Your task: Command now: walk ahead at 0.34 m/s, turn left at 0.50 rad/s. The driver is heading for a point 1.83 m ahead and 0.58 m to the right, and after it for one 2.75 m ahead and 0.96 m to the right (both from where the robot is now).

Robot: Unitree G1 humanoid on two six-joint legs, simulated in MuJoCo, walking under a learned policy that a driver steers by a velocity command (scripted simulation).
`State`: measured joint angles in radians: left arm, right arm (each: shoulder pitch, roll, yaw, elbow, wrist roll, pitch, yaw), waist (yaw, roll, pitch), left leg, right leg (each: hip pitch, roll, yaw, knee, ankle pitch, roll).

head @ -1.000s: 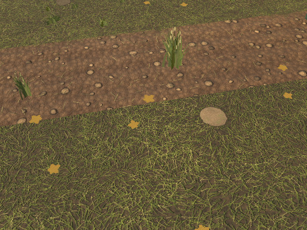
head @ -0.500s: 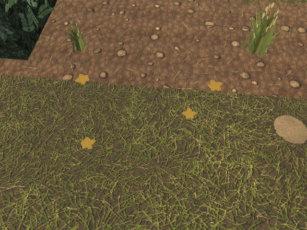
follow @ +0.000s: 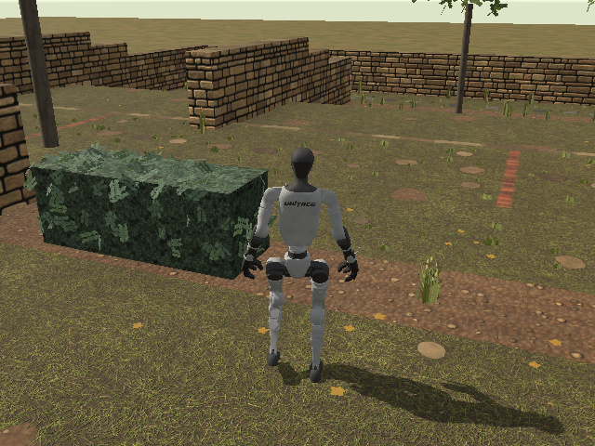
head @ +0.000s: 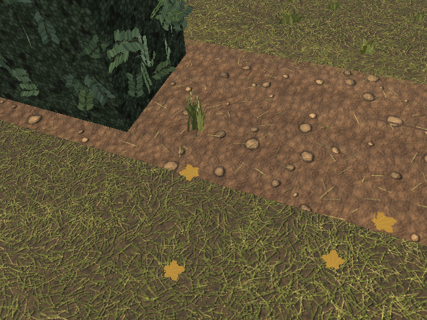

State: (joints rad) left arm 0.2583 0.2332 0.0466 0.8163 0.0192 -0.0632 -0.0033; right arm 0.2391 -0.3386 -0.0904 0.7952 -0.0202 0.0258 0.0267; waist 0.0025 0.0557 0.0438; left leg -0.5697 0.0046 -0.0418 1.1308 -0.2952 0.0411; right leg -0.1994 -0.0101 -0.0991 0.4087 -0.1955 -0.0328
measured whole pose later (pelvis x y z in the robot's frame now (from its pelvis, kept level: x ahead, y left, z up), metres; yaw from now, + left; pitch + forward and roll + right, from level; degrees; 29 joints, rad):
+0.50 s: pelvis +0.08 +0.04 +0.00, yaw -6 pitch -1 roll -1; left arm 0.23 0.29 0.07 0.80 0.01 0.09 -0.01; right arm 0.12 -0.21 -0.01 0.79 -0.02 0.01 -0.04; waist 0.02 -0.04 0.06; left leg -0.28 0.03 0.13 0.40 -0.11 0.06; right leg -0.46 0.00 -0.01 1.03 -0.41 0.00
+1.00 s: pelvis +0.05 +0.01 +0.00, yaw -24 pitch +1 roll +2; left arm 0.25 0.29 0.05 0.67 0.00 0.06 -0.01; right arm 0.15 -0.33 -0.06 0.78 -0.01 0.08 -0.01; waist 0.02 0.04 0.03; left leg -0.48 0.00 -0.04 0.90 -0.32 -0.06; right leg -0.22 0.09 0.13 0.37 -0.16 -0.08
